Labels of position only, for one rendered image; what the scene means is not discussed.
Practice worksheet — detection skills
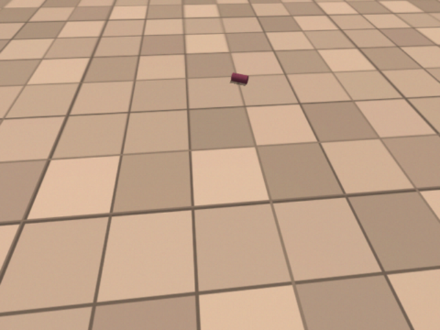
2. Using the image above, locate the can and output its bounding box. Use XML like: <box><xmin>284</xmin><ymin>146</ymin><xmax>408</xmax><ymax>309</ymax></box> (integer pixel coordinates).
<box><xmin>231</xmin><ymin>73</ymin><xmax>249</xmax><ymax>84</ymax></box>

